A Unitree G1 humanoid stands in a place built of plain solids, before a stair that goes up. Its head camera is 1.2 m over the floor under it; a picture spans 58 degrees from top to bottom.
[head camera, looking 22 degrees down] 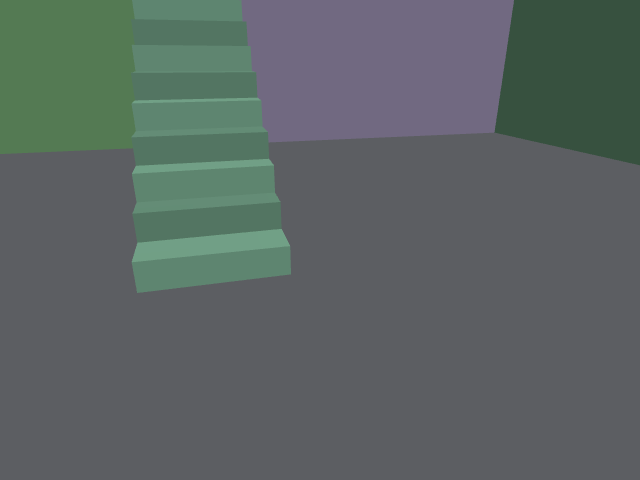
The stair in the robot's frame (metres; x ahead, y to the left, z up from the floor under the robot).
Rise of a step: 0.19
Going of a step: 0.25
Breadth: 0.89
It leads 15 degrees to the left of straight ahead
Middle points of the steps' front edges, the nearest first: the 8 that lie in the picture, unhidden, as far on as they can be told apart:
2.28 0.61 0.19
2.56 0.68 0.38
2.76 0.74 0.58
2.97 0.79 0.77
3.22 0.86 0.96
3.42 0.91 1.15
3.68 0.99 1.34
3.87 1.04 1.53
